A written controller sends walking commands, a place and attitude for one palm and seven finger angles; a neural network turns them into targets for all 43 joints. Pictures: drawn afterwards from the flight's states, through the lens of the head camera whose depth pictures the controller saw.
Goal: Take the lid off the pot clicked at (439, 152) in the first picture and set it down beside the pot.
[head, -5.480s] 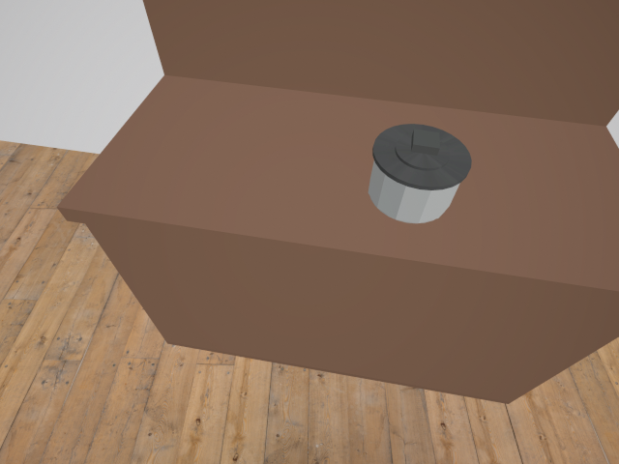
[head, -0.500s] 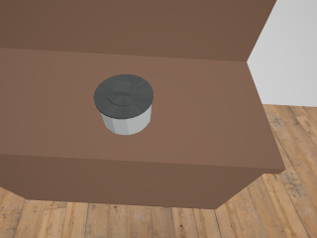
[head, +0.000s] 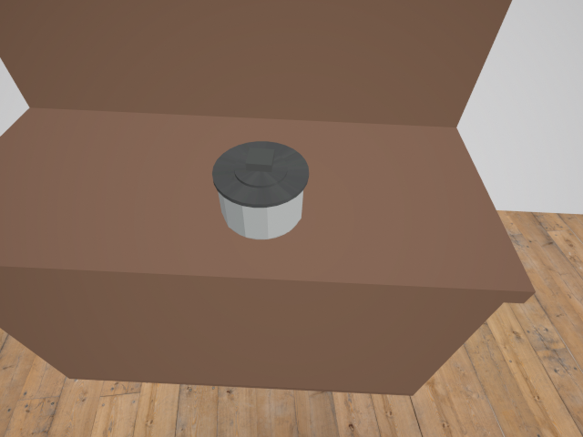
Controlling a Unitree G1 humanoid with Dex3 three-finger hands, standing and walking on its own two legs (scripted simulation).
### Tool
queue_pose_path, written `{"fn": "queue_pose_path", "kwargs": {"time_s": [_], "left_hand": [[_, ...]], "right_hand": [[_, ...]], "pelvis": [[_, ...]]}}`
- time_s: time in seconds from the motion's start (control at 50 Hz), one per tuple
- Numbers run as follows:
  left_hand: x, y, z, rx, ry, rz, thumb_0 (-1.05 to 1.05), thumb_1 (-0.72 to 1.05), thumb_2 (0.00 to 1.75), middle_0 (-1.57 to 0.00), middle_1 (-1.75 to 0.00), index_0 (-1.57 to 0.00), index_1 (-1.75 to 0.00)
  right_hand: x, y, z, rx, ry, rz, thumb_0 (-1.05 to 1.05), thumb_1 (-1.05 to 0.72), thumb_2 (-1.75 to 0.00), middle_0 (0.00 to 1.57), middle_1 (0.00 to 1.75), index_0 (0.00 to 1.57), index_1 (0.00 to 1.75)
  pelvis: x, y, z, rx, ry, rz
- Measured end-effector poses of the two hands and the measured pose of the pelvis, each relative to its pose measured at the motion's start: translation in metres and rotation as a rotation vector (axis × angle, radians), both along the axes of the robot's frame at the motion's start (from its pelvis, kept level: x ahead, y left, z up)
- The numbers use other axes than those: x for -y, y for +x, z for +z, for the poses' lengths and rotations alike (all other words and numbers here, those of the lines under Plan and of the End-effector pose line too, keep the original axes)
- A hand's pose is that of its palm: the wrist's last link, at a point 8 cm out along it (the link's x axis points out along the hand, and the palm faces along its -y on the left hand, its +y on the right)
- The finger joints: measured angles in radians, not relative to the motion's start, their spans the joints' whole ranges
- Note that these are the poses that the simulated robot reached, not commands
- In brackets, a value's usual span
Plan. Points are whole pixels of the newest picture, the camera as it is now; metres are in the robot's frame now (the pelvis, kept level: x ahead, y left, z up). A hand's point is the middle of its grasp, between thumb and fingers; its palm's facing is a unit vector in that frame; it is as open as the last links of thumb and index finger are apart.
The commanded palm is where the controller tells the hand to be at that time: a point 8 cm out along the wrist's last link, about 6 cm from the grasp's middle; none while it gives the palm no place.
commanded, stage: come to a stop and stand still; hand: left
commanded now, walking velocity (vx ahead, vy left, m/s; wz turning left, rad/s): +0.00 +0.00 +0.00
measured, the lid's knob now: (260, 159) +0.53 +0.09 +0.09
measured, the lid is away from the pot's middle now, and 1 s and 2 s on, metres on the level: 0.00 0.00 0.00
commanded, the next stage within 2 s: look again from close up in 0.08 s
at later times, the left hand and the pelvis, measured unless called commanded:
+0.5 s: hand out of the picture +0.01 +0.16 -0.17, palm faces +0.00 -0.98 -0.19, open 7.4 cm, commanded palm none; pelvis +0.01 -0.02 +0.00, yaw -1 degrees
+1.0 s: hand out of the picture +0.04 +0.15 -0.17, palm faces +0.00 -0.98 -0.20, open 7.4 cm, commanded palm none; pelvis +0.02 -0.03 +0.01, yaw -1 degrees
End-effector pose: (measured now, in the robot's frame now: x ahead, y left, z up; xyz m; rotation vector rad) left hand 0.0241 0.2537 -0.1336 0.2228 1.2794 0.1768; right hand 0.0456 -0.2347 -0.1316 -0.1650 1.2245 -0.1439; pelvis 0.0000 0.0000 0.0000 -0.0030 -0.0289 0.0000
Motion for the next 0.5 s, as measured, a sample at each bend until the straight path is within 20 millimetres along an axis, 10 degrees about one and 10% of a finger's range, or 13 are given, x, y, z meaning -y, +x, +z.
{"fn": "queue_pose_path", "kwargs": {"time_s": [0.24, 0.5], "left_hand": [[0.022, -0.029, -0.004, -0.097, -0.048, 0.010, 0.00, 0.91, 0.90, -0.20, -0.30, -0.20, -0.30], [0.046, -0.015, -0.005, -0.088, -0.070, 0.010, 0.00, 0.91, 0.90, -0.20, -0.30, -0.20, -0.30]], "right_hand": [[0.000, -0.035, -0.003, -0.093, 0.015, -0.046, 0.00, -0.91, -0.90, 0.20, 0.30, 0.20, 0.29], [0.007, -0.028, -0.005, -0.097, 0.026, -0.063, 0.01, -0.92, -0.90, 0.20, 0.30, 0.20, 0.29]], "pelvis": [[0.005, 0.002, 0.004, -0.003, 0.008, -0.011], [0.016, 0.009, 0.005, -0.002, 0.012, -0.018]]}}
